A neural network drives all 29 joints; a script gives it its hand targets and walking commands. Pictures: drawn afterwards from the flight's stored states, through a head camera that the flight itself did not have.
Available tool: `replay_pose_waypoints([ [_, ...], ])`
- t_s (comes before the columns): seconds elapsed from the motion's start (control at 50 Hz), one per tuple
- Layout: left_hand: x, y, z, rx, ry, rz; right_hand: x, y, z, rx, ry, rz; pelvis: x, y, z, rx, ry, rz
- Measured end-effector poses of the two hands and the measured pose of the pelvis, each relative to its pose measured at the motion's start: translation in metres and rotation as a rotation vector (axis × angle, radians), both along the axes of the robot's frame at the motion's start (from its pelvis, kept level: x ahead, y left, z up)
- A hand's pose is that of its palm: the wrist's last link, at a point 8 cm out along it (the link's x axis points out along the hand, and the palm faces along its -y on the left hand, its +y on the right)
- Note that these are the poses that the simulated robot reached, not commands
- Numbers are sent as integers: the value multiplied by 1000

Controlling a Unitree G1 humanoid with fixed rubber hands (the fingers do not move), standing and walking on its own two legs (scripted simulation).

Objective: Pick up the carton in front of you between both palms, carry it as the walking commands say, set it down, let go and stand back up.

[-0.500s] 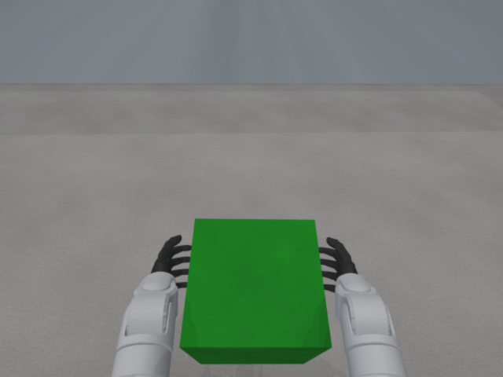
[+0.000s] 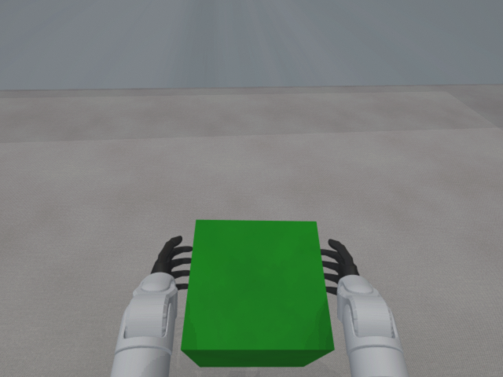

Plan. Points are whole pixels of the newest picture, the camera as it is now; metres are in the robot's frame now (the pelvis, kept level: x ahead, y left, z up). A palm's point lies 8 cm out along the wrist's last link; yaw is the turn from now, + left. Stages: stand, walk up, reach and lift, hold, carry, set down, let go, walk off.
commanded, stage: hold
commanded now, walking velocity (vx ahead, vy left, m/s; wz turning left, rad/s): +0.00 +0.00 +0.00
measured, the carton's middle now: (254, 299) +0.31 +0.00 -0.06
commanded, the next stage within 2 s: set down in 0.02 s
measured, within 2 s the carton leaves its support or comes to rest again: neither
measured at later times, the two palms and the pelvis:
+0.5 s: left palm (187, 277) +0.34 +0.13 -0.04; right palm (338, 282) +0.33 -0.17 -0.04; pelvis -0.02 +0.01 -0.03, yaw -5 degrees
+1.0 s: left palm (196, 302) +0.39 +0.13 -0.22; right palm (314, 294) +0.41 -0.16 -0.22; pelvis -0.03 -0.01 -0.15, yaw -4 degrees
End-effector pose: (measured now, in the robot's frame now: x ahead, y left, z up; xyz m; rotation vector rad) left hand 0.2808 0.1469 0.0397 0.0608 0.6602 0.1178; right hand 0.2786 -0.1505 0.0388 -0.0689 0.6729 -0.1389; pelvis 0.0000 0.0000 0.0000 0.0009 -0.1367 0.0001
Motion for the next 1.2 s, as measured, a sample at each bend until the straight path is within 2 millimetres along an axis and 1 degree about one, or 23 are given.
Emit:
replay_pose_waypoints([
  [0.08,2,-2,2,-7,-4,-9,-4,-2,2,7,-4,-14,-4,2,-1,0,-16,-26],
  [0.16,9,-2,1,-25,2,0,-1,-1,1,18,1,-32,-9,5,-3,0,-24,-48],
  [0.28,30,-8,-6,-42,13,24,16,-4,-8,21,13,-70,-13,9,-10,0,-13,-68],
  [0.36,45,-17,-20,-29,30,20,32,-11,-23,9,31,-78,-15,11,-16,3,36,-73],
  [0.4,51,-20,-34,-21,42,22,39,-14,-35,2,43,-74,-16,12,-19,7,79,-77],
  [0.44,56,-22,-51,-14,52,26,46,-16,-52,-5,52,-63,-18,11,-23,11,136,-80],
  [0.48,60,-22,-71,-6,56,34,53,-16,-72,-10,57,-48,-21,10,-27,15,201,-81],
  [0.54,63,-21,-106,5,53,52,61,-15,-108,-9,55,-27,-25,8,-35,19,305,-79],
  [0.64,67,-19,-166,4,34,97,73,-12,-169,2,36,-14,-30,4,-58,23,484,-73],
  [0.7,73,-19,-192,-12,10,126,82,-11,-197,16,13,-23,-31,1,-75,28,586,-72],
  [0.76,81,-20,-208,-33,-19,149,94,-11,-213,32,-15,-33,-31,-1,-93,33,668,-71],
  [0.82,90,-21,-219,-48,-35,160,106,-13,-224,42,-29,-36,-31,-3,-109,38,724,-73],
  [0.96,103,-20,-247,-52,-4,162,126,-13,-252,44,3,-5,-32,-6,-138,47,803,-75],
  [1.06,109,-17,-276,-44,18,170,137,-11,-280,32,24,25,-35,-8,-160,51,851,-72],
  [1.2,118,-15,-322,-36,17,194,153,-8,-326,19,24,50,-44,-7,-197,55,908,-70],
])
